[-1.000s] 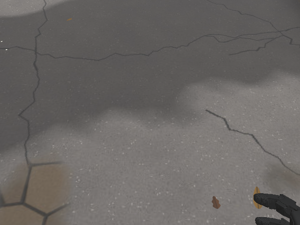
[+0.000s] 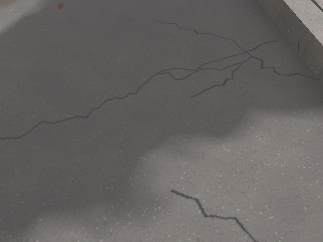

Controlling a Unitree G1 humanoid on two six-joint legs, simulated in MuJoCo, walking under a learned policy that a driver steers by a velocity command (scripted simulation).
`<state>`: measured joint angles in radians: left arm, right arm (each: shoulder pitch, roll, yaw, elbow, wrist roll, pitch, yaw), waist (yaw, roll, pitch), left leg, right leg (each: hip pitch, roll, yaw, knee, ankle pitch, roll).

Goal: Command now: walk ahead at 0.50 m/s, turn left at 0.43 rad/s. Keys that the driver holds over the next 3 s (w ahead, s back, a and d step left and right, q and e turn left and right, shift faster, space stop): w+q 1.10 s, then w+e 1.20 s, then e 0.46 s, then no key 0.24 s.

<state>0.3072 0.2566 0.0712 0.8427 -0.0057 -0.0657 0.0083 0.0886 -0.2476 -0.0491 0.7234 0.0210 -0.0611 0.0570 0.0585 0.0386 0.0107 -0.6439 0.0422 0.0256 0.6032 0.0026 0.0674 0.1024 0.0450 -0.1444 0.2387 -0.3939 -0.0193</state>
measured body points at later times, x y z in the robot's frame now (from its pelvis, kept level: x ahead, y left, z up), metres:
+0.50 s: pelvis +0.29 +0.02 +0.01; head +0.32 +0.04 +0.46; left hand +0.46 +0.31 -0.06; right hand +0.43 -0.24 -0.10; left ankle +0.17 +0.09 -0.72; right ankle +0.47 -0.07 -0.71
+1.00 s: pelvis +0.52 +0.12 +0.00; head +0.55 +0.15 +0.45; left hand +0.36 +0.38 -0.12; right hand +0.85 +0.08 -0.06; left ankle +0.58 +0.32 -0.70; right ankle +0.47 -0.06 -0.72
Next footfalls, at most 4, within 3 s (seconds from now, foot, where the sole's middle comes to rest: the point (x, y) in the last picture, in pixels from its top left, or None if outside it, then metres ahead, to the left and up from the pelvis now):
0.04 left None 0.21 0.10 -0.76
0.54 right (190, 230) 0.51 -0.05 -0.76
1.04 left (101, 201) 0.61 0.33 -0.76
1.60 right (108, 129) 1.00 0.37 -0.76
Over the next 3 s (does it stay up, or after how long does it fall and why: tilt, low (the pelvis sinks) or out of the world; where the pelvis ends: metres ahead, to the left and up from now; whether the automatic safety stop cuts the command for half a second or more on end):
stays up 1.35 0.57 0.00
